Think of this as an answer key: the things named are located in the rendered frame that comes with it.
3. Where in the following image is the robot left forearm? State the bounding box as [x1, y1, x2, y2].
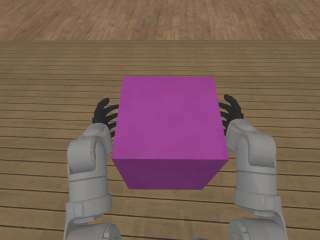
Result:
[63, 123, 113, 240]

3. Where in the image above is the right robot hand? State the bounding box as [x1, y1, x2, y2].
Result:
[218, 94, 244, 136]

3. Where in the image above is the carton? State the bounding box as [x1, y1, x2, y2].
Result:
[111, 76, 229, 190]

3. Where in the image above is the right robot upper arm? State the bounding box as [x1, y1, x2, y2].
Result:
[227, 217, 288, 240]

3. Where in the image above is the robot right forearm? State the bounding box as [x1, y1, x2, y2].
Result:
[225, 118, 289, 240]

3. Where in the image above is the left robot upper arm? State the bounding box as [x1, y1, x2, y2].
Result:
[66, 222, 122, 240]

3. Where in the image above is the left robot hand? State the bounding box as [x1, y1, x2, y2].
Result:
[92, 97, 119, 138]

